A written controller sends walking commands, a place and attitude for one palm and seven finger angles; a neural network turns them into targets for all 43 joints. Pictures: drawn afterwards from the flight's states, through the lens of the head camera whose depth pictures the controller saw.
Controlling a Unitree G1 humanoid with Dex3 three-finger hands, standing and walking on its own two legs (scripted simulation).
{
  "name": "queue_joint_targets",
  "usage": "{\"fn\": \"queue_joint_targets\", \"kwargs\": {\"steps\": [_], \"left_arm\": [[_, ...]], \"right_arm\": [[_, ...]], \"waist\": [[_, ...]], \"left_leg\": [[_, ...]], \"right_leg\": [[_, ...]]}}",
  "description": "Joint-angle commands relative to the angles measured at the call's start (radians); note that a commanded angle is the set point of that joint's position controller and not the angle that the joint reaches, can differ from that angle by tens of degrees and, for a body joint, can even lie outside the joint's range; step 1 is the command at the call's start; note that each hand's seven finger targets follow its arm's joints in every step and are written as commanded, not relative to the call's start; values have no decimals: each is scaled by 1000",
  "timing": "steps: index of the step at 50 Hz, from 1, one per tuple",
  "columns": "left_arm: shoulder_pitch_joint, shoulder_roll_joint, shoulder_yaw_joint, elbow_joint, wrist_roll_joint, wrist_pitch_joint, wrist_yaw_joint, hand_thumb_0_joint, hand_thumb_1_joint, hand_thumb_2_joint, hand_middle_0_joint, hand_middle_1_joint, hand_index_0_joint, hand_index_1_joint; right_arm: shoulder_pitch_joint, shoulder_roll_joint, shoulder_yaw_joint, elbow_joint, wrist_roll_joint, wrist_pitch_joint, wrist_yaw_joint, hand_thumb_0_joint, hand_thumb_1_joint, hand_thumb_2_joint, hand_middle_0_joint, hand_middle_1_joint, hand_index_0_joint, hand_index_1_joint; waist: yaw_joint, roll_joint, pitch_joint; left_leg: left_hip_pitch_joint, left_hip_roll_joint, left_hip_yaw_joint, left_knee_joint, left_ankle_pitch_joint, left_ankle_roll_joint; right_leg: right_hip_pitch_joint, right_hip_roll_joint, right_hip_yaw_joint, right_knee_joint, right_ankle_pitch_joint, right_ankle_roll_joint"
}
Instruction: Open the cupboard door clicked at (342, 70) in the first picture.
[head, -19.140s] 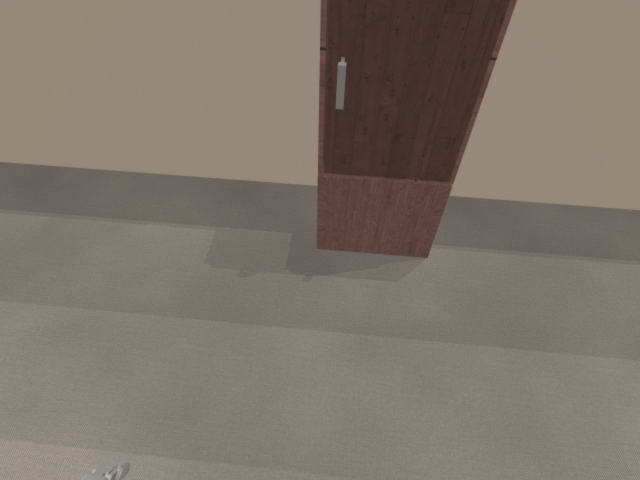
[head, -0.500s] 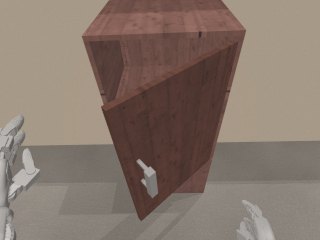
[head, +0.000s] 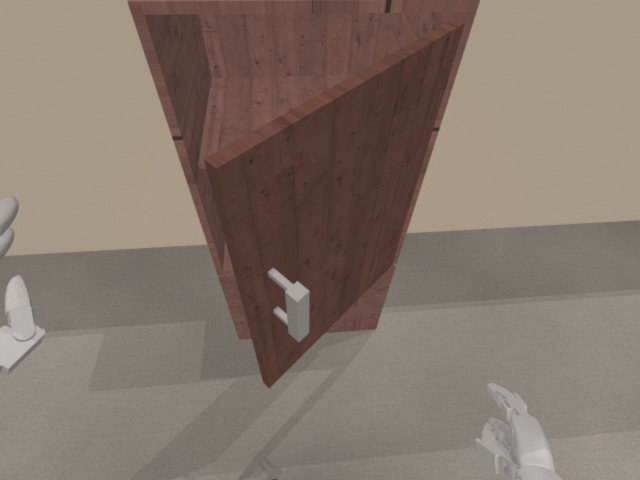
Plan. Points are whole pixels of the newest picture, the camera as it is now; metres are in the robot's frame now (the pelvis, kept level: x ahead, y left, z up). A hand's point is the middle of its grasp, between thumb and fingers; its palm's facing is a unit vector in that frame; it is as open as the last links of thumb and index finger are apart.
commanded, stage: step back with the hand held close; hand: left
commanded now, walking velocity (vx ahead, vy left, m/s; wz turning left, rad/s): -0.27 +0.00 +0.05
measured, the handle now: (287, 304) +0.34 +0.07 -0.01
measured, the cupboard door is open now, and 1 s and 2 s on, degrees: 42 42 42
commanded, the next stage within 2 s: stop stepping back and stand still in 0.50 s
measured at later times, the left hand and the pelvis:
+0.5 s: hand out of the picture +0.06 +0.31 +0.17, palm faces +0.59 -0.70 -0.41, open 7.4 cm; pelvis -0.12 +0.02 -0.01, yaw +6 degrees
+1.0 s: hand out of the picture -0.01 +0.25 +0.17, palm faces +0.49 -0.75 -0.45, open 7.4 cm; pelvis -0.20 -0.02 -0.01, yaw -3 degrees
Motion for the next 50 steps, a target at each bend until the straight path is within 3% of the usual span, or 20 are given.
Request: {"fn": "queue_joint_targets", "kwargs": {"steps": [1, 7, 11, 13, 15, 16, 19, 20, 21, 22, 24, 27, 30, 35, 37, 40, 41, 44, 48, 50], "left_arm": [[27, 137, 142, -173, 5, -85, 30, 0, 900, 900, -200, -300, -200, -300], [-12, 114, 156, -163, 29, -113, 33, 0, 900, 900, -200, -300, -200, -300], [-10, 131, 167, -220, 27, -130, 34, 0, 900, 900, -200, -300, -200, -300], [18, 178, 194, -263, 16, -141, 40, 0, 900, 900, -200, -300, -200, -300], [31, 148, 155, -227, 19, -134, 48, 0, 900, 900, -200, -300, -200, -300], [-14, 133, 131, -226, 28, -125, 53, 0, 900, 900, -200, -300, -200, -300], [-157, 120, 92, -211, 32, -108, 62, 0, 900, 900, -200, -300, -200, -300], [-204, 117, 84, -215, 24, -117, 58, 0, 900, 900, -200, -300, -200, -300], [-228, 119, 99, -217, 31, -128, 64, 0, 900, 900, -200, -300, -200, -300], [-247, 129, 123, -185, 38, -134, 75, 0, 900, 900, -200, -300, -200, -300], [-176, 118, 129, -105, 29, -148, 70, 0, 900, 900, -200, -300, -200, -300], [-165, 87, 92, -209, 23, -132, 59, 0, 900, 900, -200, -300, -200, -300], [-126, 82, 73, -293, 12, -116, 56, 0, 900, 900, -200, -300, -200, -300], [3, 135, 133, -292, -11, -97, 61, 0, 900, 900, -200, -300, -200, -300], [70, 169, 172, -266, -19, -93, 54, 0, 900, 900, -200, -300, -200, -300], [73, 242, 236, -264, -26, -115, 50, 0, 900, 900, -200, -300, -200, -300], [39, 266, 268, -256, -28, -121, 61, 0, 900, 900, -200, -300, -200, -300], [-10, 161, 164, -109, -16, -87, 54, 0, 900, 900, -200, -300, -200, -300], [-241, 115, 49, 29, 16, -98, 49, 0, 900, 900, -200, -300, -200, -300], [-293, 101, 19, 55, 24, -100, 48, 0, 900, 900, -200, -300, -200, -300]], "right_arm": [[-75, -125, -42, -148, -4, -74, -2, 0, -900, -900, 200, 300, 200, 300], [-77, -142, -44, -145, -6, -124, -3, 0, -900, -900, 200, 300, 200, 300], [-64, -122, -49, -136, -7, -156, 6, 0, -900, -900, 200, 300, 200, 300], [-44, -108, -54, -121, -13, -165, 10, 0, -900, -900, 200, 300, 200, 300], [-14, -90, -60, -65, -17, -152, 16, 0, -900, -900, 200, 300, 200, 300], [-17, -83, -58, -48, -23, -143, 19, 0, -900, -900, 200, 300, 200, 300], [-10, -82, -34, -29, -29, -147, 5, 0, -900, -900, 200, 300, 200, 300], [-42, -114, -31, -36, -21, -156, -9, 0, -900, -900, 200, 300, 200, 300], [-63, -140, -30, -49, -19, -171, -20, 0, -900, -900, 200, 300, 200, 300], [-40, -101, -33, -40, -31, -191, -22, 0, -900, -900, 200, 300, 200, 300], [-34, -94, -50, -21, -36, -213, -6, 0, -900, -900, 200, 300, 200, 300], [-65, -107, -66, -30, -31, -210, 22, 0, -900, -900, 200, 300, 200, 300], [-98, -101, -53, -41, -26, -212, 45, 0, -900, -900, 200, 300, 200, 300], [-55, -81, -25, -58, -29, -213, 46, 0, -900, -900, 200, 300, 200, 300], [-54, -66, -21, -66, -26, -190, 44, 0, -900, -900, 200, 300, 200, 300], [-35, -66, -9, -42, -35, -133, 45, 0, -900, -900, 200, 300, 200, 300], [-36, -74, -4, -42, -33, -135, 47, 0, -900, -900, 200, 300, 200, 300], [-37, -103, -26, -38, 3, -153, 38, 0, -900, -900, 200, 300, 200, 300], [-32, -114, -22, 12, 2, -184, 4, 0, -900, -900, 200, 300, 200, 300], [0, -142, -36, 9, 0, -187, -3, 0, -900, -900, 200, 300, 200, 300]], "waist": [[6, 117, -157], [19, 188, -108], [19, 146, -155], [5, 8, -180], [-8, -177, -153], [-8, -213, -126], [-41, -131, -65], [-29, 68, -28], [-5, 270, -56], [4, 268, -100], [4, 163, -180], [5, 97, -185], [10, 192, -204], [8, 307, -254], [11, 231, -247], [0, -100, -219], [8, -104, -233], [-6, -195, -156], [-30, -100, -85], [-36, 28, -111]], "left_leg": [[63, 48, -73, -119, -97, 13], [-317, 129, -190, -290, -582, 64], [-244, 84, -153, -192, -523, 48], [-12, -19, -59, 34, -370, -3], [197, -75, -36, 405, -248, -45], [187, -77, -48, 490, -261, -46], [155, -43, -71, 82, -207, -27], [108, 21, -145, -104, -208, -3], [-33, 191, -316, -216, -130, 57], [-79, 296, -406, -253, -56, 123], [-88, 325, -417, -277, -231, 145], [-43, 280, -301, -228, -192, 162], [-22, 240, -248, -284, -288, 125], [41, 117, -173, -379, -473, -11], [38, 29, -58, -244, -372, -74], [99, -33, -31, 295, -116, -36], [-41, -23, -39, 366, -143, -29], [-205, -18, -58, 352, -121, -20], [116, -84, 27, 72, -55, 42], [293, 26, -141, 26, 74, 125]], "right_leg": [[-12, 21, -27, -24, 124, -9], [189, 89, -62, 170, -45, -6], [106, 76, -27, 116, -102, -38], [-155, -17, 125, -85, -212, -88], [-493, -206, 355, -252, -327, -180], [-519, -249, 359, -252, -273, -199], [-393, -133, 177, -83, -20, -92], [-366, -18, 101, 63, -36, -34], [-248, 56, 7, 287, -111, 0], [-204, 74, 16, 507, -256, -5], [-172, 70, 64, 686, -267, -12], [-198, 58, 49, 706, -198, -7], [-163, 68, -14, 619, -221, -10], [43, 133, -169, 141, -335, -61], [121, 96, -153, -150, -239, -91], [-147, -245, 200, -283, 70, -165], [-46, -295, 204, -227, 283, -179], [117, -219, 166, -103, 562, -103], [-20, -161, 52, 58, 612, -42], [-168, -74, 2, 262, 465, 35]]}}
